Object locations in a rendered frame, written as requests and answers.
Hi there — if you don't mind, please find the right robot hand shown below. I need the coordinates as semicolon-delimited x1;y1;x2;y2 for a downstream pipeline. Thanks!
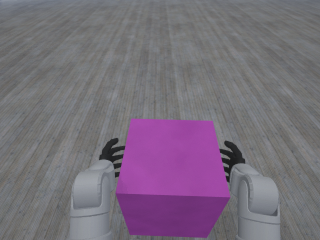
219;140;246;182

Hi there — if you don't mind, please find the robot left forearm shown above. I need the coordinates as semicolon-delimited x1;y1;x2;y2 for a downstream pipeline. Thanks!
65;159;116;240

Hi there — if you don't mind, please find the carton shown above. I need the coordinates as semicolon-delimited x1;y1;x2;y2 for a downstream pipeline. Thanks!
115;118;231;238

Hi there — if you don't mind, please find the left robot hand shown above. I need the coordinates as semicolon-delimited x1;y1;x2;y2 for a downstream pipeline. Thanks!
99;138;125;178

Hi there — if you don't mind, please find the robot right forearm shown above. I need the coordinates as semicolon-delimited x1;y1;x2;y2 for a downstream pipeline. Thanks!
229;163;281;240

